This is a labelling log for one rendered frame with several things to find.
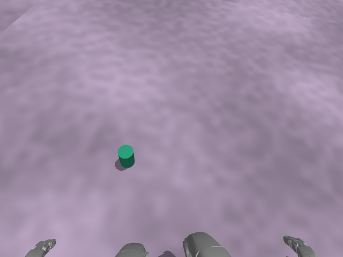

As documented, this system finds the left robot hand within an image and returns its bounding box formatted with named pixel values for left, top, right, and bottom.
left=25, top=239, right=56, bottom=257

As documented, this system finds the can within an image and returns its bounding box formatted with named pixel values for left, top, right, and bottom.
left=118, top=145, right=135, bottom=168

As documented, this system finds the right robot hand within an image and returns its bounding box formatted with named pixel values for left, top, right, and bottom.
left=283, top=236, right=318, bottom=257

